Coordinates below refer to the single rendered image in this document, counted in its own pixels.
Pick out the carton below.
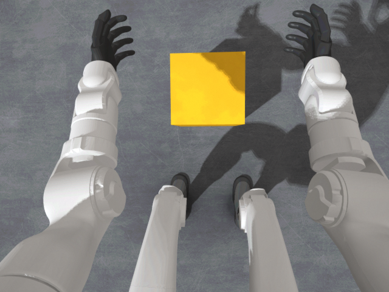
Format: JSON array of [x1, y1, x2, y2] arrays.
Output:
[[170, 52, 246, 127]]

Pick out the robot left forearm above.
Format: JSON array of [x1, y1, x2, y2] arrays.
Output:
[[43, 60, 122, 215]]

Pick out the left robot hand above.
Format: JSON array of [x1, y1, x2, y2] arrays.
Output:
[[91, 9, 135, 71]]

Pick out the robot right forearm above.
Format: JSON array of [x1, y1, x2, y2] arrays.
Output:
[[298, 56, 388, 179]]

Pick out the right robot foot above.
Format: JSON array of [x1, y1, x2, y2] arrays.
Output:
[[233, 176, 252, 228]]

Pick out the right robot hand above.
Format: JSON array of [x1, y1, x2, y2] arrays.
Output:
[[284, 4, 332, 69]]

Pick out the left robot shin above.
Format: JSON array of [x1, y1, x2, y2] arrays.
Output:
[[152, 185, 183, 208]]

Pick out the right robot upper arm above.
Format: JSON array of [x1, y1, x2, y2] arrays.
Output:
[[305, 169, 389, 292]]

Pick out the left robot upper arm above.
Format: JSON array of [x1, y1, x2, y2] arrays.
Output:
[[0, 165, 126, 292]]

